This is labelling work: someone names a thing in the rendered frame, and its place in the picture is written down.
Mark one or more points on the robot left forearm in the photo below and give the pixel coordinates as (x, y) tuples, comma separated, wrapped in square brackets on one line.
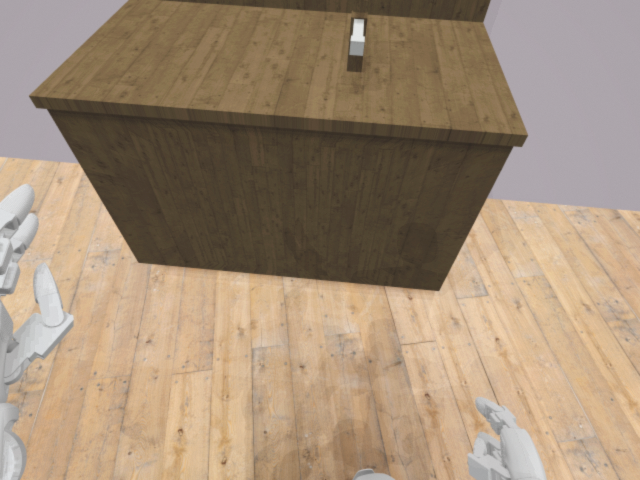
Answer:
[(13, 454)]

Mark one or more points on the counter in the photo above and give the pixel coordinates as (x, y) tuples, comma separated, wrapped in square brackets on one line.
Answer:
[(241, 136)]

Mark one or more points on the tap lever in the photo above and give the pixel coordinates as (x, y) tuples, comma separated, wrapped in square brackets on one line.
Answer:
[(357, 40)]

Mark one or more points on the left robot hand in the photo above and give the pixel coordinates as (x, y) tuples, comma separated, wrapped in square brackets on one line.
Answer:
[(40, 333)]

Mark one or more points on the right robot hand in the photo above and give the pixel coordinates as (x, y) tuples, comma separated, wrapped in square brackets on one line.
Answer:
[(514, 457)]

